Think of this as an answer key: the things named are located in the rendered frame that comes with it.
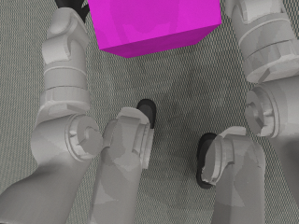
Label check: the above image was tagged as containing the left robot upper arm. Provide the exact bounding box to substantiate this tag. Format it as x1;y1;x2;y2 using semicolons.
0;113;104;224

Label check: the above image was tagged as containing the robot left hand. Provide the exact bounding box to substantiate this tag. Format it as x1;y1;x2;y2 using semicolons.
55;0;90;24

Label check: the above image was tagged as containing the robot right forearm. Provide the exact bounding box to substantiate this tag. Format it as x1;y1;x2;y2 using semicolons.
224;0;299;83

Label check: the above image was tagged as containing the robot left forearm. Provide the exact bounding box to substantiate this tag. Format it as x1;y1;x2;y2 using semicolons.
30;7;92;146

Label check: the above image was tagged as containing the carton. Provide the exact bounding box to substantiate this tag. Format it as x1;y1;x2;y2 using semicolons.
88;0;221;59

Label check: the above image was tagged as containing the right robot thigh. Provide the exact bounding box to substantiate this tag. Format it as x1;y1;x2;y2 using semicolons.
207;133;265;224

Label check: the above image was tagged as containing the right robot shin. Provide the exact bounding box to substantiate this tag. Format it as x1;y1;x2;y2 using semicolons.
201;126;266;186

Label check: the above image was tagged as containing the right robot upper arm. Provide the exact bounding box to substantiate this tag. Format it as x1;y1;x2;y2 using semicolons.
245;75;299;208

